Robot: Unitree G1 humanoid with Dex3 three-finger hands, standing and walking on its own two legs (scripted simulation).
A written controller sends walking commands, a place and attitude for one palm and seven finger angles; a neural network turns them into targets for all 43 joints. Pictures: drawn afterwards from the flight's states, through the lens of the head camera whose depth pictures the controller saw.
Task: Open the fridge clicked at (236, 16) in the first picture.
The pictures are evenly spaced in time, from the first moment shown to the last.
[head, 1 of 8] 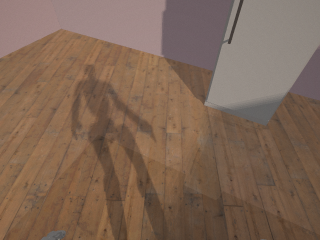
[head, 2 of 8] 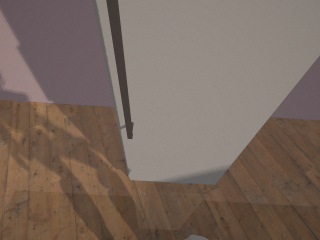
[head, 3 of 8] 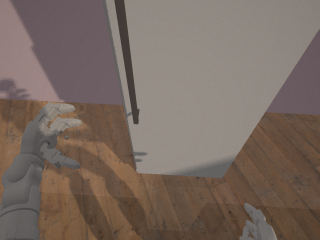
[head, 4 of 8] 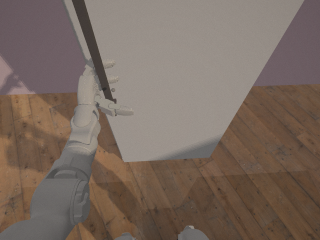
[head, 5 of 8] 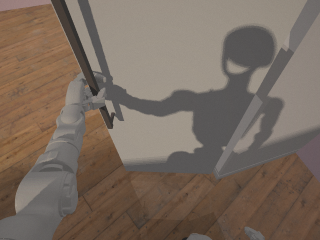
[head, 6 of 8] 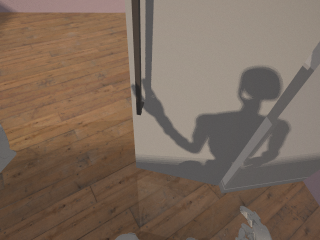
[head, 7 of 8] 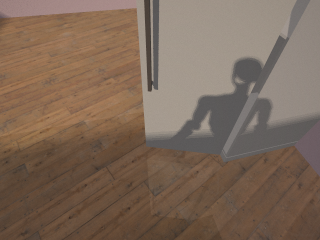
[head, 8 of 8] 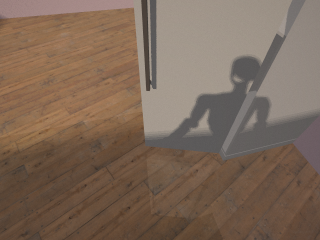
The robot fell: no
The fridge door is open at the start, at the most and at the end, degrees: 0 76 69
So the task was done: yes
